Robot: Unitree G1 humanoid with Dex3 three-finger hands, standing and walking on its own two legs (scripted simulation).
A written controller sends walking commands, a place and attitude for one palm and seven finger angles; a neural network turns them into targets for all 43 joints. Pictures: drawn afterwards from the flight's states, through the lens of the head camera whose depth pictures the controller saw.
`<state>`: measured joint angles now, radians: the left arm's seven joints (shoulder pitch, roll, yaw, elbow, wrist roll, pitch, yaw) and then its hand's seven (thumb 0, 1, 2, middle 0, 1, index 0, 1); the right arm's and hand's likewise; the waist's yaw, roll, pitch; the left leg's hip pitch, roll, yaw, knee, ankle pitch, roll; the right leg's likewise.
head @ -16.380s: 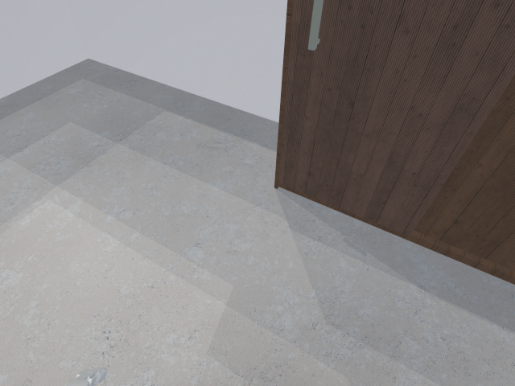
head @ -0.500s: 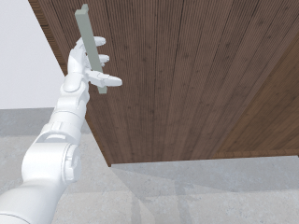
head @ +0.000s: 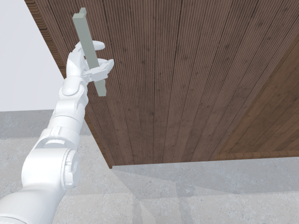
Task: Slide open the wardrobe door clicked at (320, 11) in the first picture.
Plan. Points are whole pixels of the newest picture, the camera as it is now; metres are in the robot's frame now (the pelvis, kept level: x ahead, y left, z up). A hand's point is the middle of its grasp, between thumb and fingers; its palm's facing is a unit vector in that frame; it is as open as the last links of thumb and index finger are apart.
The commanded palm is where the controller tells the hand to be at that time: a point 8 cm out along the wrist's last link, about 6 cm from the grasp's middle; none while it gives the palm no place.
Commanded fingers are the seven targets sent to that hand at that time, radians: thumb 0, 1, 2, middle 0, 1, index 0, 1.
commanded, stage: grip the handle and tug to test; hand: left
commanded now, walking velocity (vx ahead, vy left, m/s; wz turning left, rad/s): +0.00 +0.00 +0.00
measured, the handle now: (94, 57) +0.53 +0.14 +0.16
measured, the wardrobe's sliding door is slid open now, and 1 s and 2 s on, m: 0.00 0.00 0.04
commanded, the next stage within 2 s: tug the door sideways, standing still in 0.86 s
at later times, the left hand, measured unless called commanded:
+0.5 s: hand (101, 67) +0.48 +0.11 +0.17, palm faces +0.03 -1.00 +0.00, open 5.4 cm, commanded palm +0.44 +0.16 +0.17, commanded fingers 0.00 0.90 0.90 -0.45 -1.40 -0.45 -1.40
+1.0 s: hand (101, 67) +0.48 +0.11 +0.17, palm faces +0.01 -1.00 +0.01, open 5.5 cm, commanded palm +0.45 +0.16 +0.17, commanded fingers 0.00 0.90 0.90 -0.45 -1.40 -0.45 -1.40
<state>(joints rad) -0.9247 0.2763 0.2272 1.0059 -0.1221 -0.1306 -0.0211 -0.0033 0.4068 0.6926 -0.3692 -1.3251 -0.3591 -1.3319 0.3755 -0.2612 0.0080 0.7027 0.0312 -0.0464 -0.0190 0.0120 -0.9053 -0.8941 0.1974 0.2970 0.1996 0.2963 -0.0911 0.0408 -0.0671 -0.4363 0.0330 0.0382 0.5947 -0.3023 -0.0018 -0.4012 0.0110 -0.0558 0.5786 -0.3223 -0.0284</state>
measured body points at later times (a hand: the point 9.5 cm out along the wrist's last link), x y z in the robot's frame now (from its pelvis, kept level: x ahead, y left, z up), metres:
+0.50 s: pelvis +0.01 +0.00 +0.00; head +0.05 -0.01 +0.45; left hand +0.48 +0.17 +0.17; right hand +0.07 -0.26 -0.12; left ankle -0.01 +0.12 -0.73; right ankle -0.02 -0.10 -0.73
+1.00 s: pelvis +0.04 +0.00 +0.01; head +0.07 -0.01 +0.46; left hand +0.48 +0.17 +0.17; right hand +0.13 -0.26 -0.11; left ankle -0.01 +0.12 -0.73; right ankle -0.02 -0.10 -0.73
